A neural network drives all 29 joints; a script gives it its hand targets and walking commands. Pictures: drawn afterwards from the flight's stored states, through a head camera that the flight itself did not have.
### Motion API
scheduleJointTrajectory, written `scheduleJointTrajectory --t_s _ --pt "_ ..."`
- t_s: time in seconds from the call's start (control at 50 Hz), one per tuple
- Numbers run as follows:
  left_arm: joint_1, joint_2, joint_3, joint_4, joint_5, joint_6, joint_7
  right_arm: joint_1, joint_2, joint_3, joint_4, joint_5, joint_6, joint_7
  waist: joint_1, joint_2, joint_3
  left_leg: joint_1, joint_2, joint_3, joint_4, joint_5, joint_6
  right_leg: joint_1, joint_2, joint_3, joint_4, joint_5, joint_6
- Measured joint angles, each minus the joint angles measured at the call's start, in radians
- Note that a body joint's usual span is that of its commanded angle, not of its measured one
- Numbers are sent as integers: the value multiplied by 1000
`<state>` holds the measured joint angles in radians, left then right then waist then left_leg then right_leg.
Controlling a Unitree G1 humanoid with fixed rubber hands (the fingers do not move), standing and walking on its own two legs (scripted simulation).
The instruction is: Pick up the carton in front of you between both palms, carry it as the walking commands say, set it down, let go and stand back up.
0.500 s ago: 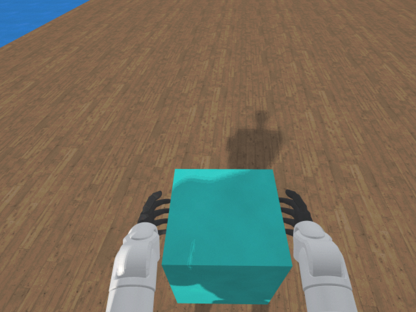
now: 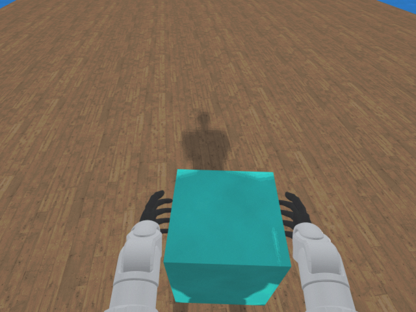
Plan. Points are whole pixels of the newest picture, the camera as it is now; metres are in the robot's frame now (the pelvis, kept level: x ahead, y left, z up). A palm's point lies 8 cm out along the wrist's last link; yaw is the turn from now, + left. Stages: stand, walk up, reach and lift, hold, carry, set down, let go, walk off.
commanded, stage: hold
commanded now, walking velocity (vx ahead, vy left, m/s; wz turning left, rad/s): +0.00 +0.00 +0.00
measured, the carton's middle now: (222, 239) +0.31 -0.01 -0.05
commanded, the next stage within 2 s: set down in 0.26 s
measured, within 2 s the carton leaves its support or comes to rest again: neither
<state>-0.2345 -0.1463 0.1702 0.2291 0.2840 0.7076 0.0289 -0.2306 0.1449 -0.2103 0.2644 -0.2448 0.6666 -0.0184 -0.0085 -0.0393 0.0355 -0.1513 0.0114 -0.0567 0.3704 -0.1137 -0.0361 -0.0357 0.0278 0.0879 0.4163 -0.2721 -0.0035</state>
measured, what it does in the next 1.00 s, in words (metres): lowers itself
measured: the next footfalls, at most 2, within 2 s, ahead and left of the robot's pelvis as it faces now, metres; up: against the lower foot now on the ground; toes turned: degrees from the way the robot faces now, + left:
none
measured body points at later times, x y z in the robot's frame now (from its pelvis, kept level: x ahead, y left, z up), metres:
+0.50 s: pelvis -0.01 +0.04 -0.01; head -0.03 +0.07 +0.44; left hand +0.32 +0.18 +0.02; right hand +0.31 -0.12 +0.02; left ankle +0.06 +0.14 -0.74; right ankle -0.02 -0.12 -0.74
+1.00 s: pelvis -0.03 +0.01 -0.10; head +0.20 +0.04 +0.28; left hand +0.38 +0.19 -0.19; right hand +0.38 -0.12 -0.18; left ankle +0.06 +0.14 -0.74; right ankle -0.02 -0.12 -0.74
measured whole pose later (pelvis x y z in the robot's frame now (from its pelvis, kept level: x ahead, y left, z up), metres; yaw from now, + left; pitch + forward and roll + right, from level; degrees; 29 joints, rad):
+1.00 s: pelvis -0.03 +0.01 -0.10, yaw -2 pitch +34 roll -2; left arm -0.67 -0.05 0.38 0.52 0.25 0.20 -0.03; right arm -0.62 0.17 -0.37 0.49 -0.16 0.16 -0.12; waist 0.03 -0.06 -0.06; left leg -1.33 -0.02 -0.12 1.00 -0.26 -0.05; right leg -1.22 0.11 0.10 1.05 -0.42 0.03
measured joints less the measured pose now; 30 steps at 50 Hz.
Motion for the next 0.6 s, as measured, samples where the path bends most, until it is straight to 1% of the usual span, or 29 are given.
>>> scheduleJointTrajectory --t_s 0.16,0.34,0.4,0.5,0.56,0.6 --pt "-13 -2 31 10 13 11 -7 -44 10 -24 49 -26 3 21 11 -13 -9 3 -26 23 -4 4 32 6 -26 31 -23 15 27" --pt "-32 -6 46 23 12 17 -13 -69 17 -57 76 -49 -4 35 10 -15 -10 -2 -48 30 2 3 54 2 -37 59 -24 13 15" --pt "-75 -17 83 72 27 3 -13 -104 27 -100 118 -73 -19 43 11 -17 -8 -12 -53 32 20 -6 56 -12 -36 68 2 -1 7" --pt "-195 -45 203 207 87 -54 -18 -210 45 -213 243 -149 -79 43 24 -19 -2 -67 -58 29 86 -36 57 -76 -28 79 81 -35 2" --pt "-271 -41 266 282 125 -100 -32 -282 50 -274 308 -192 -121 44 32 -20 13 -129 -57 25 140 -55 55 -139 -19 80 135 -52 15" --pt "-312 -34 298 317 149 -138 -46 -321 57 -308 332 -217 -153 42 34 -20 23 -188 -54 20 176 -65 52 -196 -12 77 171 -61 29"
